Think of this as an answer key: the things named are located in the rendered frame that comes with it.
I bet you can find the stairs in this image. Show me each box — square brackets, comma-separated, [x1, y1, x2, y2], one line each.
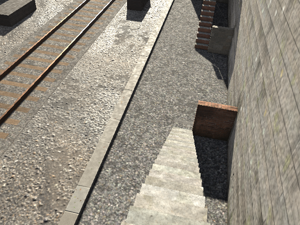
[194, 0, 217, 50]
[121, 127, 211, 225]

